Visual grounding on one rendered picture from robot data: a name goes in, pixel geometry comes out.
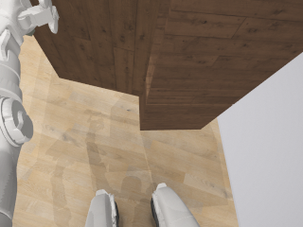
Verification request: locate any cupboard door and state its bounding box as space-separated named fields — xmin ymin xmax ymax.
xmin=29 ymin=0 xmax=161 ymax=97

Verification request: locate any robot right thigh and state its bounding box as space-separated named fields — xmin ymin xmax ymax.
xmin=151 ymin=186 xmax=201 ymax=227

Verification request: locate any robot thigh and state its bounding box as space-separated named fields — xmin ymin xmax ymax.
xmin=84 ymin=193 xmax=116 ymax=227
xmin=151 ymin=186 xmax=201 ymax=227

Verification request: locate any handle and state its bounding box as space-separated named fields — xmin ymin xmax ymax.
xmin=26 ymin=29 xmax=35 ymax=37

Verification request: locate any robot left hand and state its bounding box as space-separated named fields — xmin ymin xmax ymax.
xmin=0 ymin=0 xmax=59 ymax=36

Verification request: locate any robot left upper arm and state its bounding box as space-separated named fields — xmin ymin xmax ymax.
xmin=0 ymin=96 xmax=34 ymax=227

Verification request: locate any left robot forearm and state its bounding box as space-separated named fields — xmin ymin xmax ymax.
xmin=0 ymin=15 xmax=24 ymax=104

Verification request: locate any robot left thigh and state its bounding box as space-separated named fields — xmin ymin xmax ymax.
xmin=84 ymin=193 xmax=116 ymax=227

